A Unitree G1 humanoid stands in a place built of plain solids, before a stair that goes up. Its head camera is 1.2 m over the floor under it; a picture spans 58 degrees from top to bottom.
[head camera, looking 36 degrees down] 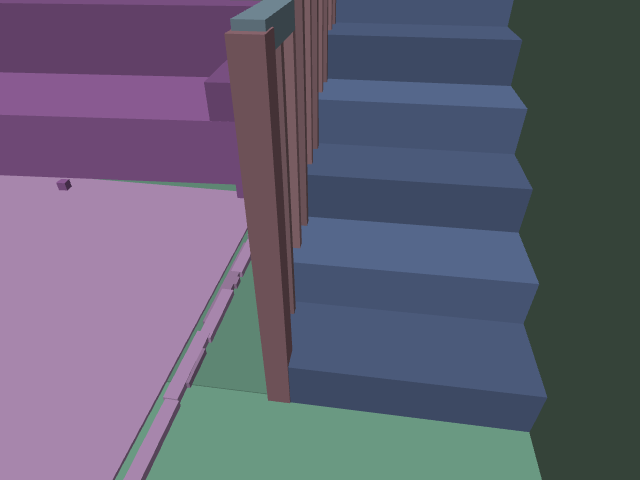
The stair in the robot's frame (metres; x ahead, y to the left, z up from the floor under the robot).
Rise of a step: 0.17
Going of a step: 0.27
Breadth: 0.78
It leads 8 degrees to the right of straight ahead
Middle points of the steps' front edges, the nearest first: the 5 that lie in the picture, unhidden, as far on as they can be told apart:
0.75 -0.23 0.17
1.01 -0.26 0.34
1.28 -0.30 0.51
1.54 -0.34 0.68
1.81 -0.38 0.85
